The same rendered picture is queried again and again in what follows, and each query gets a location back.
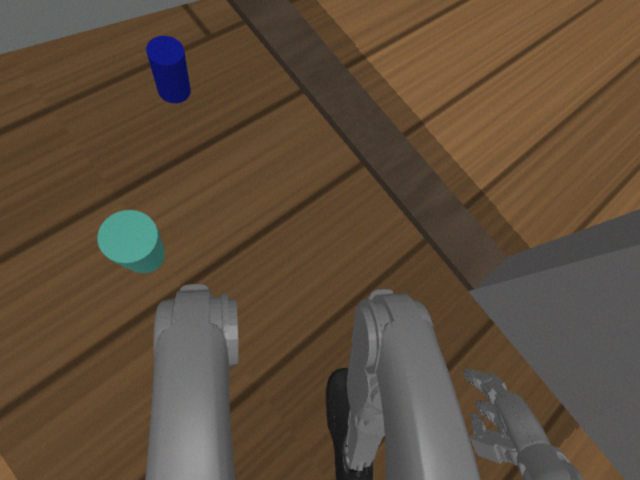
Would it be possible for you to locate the right robot foot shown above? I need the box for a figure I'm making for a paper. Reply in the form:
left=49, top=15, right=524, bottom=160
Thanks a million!
left=326, top=368, right=373, bottom=480

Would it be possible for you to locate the right robot arm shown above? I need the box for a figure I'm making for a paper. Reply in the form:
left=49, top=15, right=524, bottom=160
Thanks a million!
left=517, top=443, right=583, bottom=480

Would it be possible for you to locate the right robot hand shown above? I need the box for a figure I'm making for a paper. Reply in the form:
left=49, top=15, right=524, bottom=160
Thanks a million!
left=464, top=369, right=551, bottom=466

